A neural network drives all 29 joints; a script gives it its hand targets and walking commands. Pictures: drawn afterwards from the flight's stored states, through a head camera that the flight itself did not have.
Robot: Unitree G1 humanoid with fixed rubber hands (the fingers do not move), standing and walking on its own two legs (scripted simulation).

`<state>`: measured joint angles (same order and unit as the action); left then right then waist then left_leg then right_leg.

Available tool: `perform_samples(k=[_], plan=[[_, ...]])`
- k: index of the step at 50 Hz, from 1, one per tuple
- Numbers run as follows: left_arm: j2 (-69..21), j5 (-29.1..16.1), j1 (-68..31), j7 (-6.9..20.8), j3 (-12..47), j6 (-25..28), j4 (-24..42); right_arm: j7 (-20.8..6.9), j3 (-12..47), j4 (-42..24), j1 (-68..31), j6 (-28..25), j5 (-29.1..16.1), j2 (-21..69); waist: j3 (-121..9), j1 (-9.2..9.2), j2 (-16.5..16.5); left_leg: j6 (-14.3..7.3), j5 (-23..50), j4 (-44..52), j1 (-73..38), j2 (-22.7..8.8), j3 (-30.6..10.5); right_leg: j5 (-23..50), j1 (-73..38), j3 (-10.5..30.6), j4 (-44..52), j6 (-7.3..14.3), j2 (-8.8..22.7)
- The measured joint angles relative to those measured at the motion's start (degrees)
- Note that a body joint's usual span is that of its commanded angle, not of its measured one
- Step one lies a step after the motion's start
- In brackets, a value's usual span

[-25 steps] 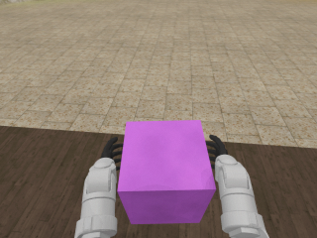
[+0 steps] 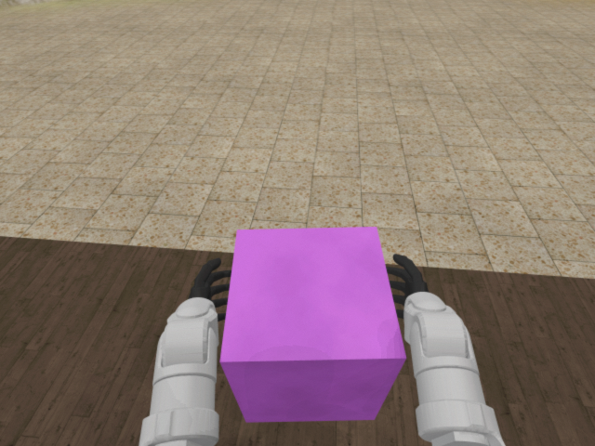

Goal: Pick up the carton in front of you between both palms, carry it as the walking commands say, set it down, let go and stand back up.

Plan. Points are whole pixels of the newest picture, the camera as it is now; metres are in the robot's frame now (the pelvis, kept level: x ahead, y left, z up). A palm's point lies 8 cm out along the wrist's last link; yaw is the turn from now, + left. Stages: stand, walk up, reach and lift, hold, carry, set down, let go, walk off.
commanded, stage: carry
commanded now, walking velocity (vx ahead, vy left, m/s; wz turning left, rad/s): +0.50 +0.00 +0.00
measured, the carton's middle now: (308, 328) +0.30 +0.00 -0.02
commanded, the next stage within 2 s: none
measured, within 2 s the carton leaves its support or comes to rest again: neither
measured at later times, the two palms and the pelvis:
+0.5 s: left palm (207, 237) +0.41 +0.16 +0.07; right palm (393, 230) +0.41 -0.14 +0.08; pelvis +0.15 +0.01 -0.01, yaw +1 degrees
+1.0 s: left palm (232, 142) +0.73 +0.16 +0.06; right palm (364, 140) +0.72 -0.14 +0.07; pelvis +0.46 +0.02 -0.02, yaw -1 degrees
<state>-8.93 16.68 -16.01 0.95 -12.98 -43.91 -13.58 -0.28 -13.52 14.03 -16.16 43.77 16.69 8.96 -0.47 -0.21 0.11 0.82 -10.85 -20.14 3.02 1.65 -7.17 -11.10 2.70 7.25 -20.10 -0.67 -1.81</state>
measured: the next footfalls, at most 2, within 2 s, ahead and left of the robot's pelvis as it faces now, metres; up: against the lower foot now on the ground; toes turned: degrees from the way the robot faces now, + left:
left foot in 0.60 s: +0.30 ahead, +0.11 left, +0.00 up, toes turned +9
right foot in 1.04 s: +0.67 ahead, -0.08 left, +0.00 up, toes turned -12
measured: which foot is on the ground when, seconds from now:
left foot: down 0.00-0.36, up 0.38-0.58, down 0.60-1.00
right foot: down 0.00-0.60, up 0.62-1.00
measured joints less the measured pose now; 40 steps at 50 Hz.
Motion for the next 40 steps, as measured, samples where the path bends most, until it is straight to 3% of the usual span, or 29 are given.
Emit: perform_samples(k=[5,9,12,14,16,19,23,28,29,31,33,35,37,40], plan=[[0.42,-1.90,1.86,-0.96,1.89,-0.97,3.20,0.81,1.61,-3.37,1.87,1.09,-1.91,-0.44,-4.83,0.22,0.00,0.08,-9.74,-8.24,7.98,-1.34,3.05,-7.82,7.39,-2.80,-6.97,0.10,1.14],[0.73,-4.53,3.36,-2.29,3.83,-3.96,9.39,1.71,3.03,-9.59,3.45,3.95,-4.57,-0.87,-7.17,0.31,0.43,0.04,-8.78,-11.49,11.56,-2.31,5.64,-5.87,10.69,-4.27,-9.75,-0.39,2.39],[1.48,-6.47,4.95,-3.34,4.77,-8.16,14.59,2.89,4.64,-13.39,4.07,7.74,-6.37,-0.87,-9.10,0.01,1.28,-0.18,-7.90,-11.73,11.66,-2.24,7.69,-11.04,12.96,-5.13,-14.48,-0.34,3.93],[2.75,-8.15,5.79,-3.72,5.00,-11.20,17.41,3.86,6.23,-15.12,4.00,10.60,-7.11,-0.84,-9.82,-0.11,0.73,-0.36,-9.64,-11.41,11.07,-2.81,8.62,-14.26,15.15,-8.10,-17.40,-0.25,4.25],[3.51,-9.84,5.83,-4.49,5.45,-14.15,19.68,5.02,7.33,-18.06,4.53,13.71,-7.84,-0.97,-9.69,0.02,-0.45,-0.16,-10.48,-10.15,9.94,-3.89,8.72,-13.80,15.70,-11.52,-14.30,-0.04,3.45],[2.10,-10.63,4.78,-5.16,6.17,-17.27,22.45,5.60,6.75,-24.56,6.37,17.73,-9.17,-1.83,-9.39,0.73,-2.10,0.15,-12.78,-13.86,10.83,-5.47,8.09,-5.20,13.17,-14.32,-9.27,1.33,2.15],[1.09,-9.60,6.56,-5.92,8.82,-20.87,26.85,5.54,5.28,-29.54,8.89,21.06,-11.38,-2.06,-9.24,0.16,0.75,-0.77,-19.69,-26.27,18.53,-4.16,12.36,-8.97,9.13,-14.69,-5.96,1.21,3.80],[1.38,-10.48,8.03,-6.56,8.54,-24.62,34.39,5.52,6.73,-34.16,8.82,23.52,-11.64,-1.50,-7.29,-1.86,3.10,-1.00,-9.58,-14.43,22.81,-2.42,17.04,-10.09,2.10,-13.26,-0.47,-0.79,6.04],[1.36,-10.66,7.76,-6.65,8.14,-25.14,35.49,5.52,6.95,-34.75,8.23,23.89,-11.59,-1.45,-6.94,-1.99,3.21,-1.15,-6.49,-10.53,22.03,-2.17,18.42,-11.74,1.20,-12.97,-1.77,-1.33,6.52],[1.48,-11.05,7.33,-6.68,6.75,-25.80,36.80,5.52,7.61,-34.41,6.49,24.36,-11.20,-1.22,-6.90,-1.89,3.10,-3.58,0.45,-9.93,20.41,-2.04,20.27,-16.15,2.99,-12.96,-11.17,-1.63,7.99],[1.79,-11.58,6.74,-6.67,5.56,-26.75,36.01,5.66,8.14,-32.93,5.46,25.15,-10.56,-1.08,-6.99,-1.00,2.13,-5.67,-2.92,-11.81,19.03,-2.18,20.75,-16.99,9.99,-11.32,-27.69,-0.65,7.26],[1.51,-11.72,5.77,-6.67,5.08,-27.72,34.68,5.94,7.73,-32.78,5.42,26.38,-10.40,-1.08,-6.81,-0.16,0.96,-5.95,-5.20,-9.41,16.08,-2.24,20.50,-15.29,17.22,-11.42,-39.06,0.75,6.32],[0.95,-11.41,5.03,-6.61,5.16,-27.96,33.66,6.01,6.88,-33.21,5.65,27.06,-10.46,-1.11,-6.61,0.82,0.07,-4.80,-4.46,-5.05,12.43,-2.24,20.00,-11.23,22.86,-12.43,-41.71,1.32,6.29],[0.93,-10.51,4.44,-6.36,6.15,-27.40,32.67,6.13,6.15,-33.37,5.68,26.91,-10.54,-1.11,-6.28,2.26,-0.94,-4.59,-4.31,1.09,6.76,-2.46,18.98,-5.91,28.70,-13.64,-36.81,1.18,6.40]])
